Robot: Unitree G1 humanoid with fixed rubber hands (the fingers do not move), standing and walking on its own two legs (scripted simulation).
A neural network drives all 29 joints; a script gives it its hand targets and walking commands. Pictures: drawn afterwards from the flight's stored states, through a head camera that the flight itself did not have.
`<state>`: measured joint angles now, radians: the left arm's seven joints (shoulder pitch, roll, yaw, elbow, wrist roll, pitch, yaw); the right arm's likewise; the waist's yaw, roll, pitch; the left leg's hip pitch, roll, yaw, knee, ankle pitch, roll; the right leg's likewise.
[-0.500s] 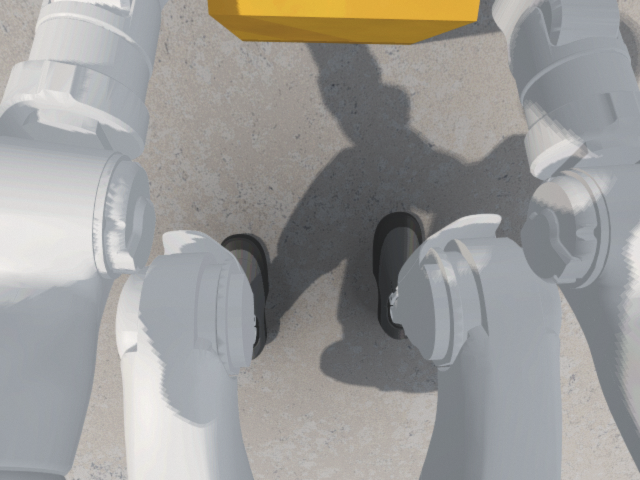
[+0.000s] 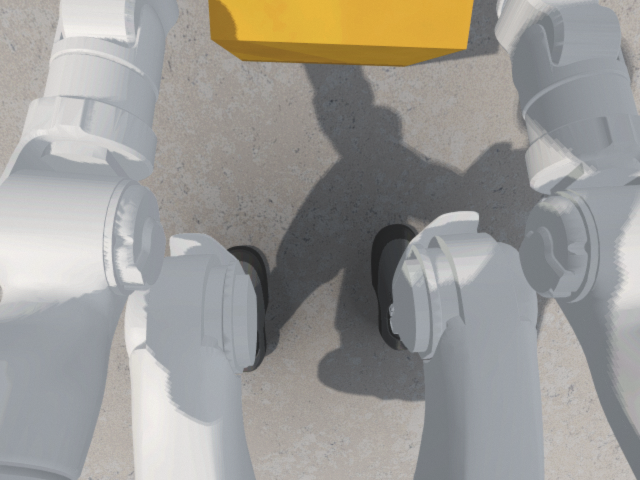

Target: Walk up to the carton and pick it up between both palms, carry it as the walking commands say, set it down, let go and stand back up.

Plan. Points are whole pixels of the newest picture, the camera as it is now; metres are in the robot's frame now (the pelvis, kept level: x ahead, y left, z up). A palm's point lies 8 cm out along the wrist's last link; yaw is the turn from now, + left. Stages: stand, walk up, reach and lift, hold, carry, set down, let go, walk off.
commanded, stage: reach and lift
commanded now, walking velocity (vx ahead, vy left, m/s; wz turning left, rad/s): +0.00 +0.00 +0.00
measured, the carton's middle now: out of the picture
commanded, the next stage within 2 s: none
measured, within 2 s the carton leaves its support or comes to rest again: leaves its support in 0.14 s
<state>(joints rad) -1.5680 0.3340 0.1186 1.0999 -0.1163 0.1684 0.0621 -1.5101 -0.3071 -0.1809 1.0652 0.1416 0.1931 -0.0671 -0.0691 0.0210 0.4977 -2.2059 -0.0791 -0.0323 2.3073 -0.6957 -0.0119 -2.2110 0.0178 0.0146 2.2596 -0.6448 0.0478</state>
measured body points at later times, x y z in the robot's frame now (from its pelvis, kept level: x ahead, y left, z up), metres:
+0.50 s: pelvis -0.02 -0.01 +0.03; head +0.36 -0.02 +0.24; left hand +0.59 +0.12 -0.14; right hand +0.55 -0.18 -0.15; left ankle +0.08 +0.12 -0.32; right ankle +0.10 -0.13 -0.32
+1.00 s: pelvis -0.02 -0.01 +0.06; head +0.36 -0.02 +0.29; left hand +0.57 +0.12 -0.10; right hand +0.53 -0.18 -0.10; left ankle +0.08 +0.12 -0.32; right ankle +0.10 -0.14 -0.32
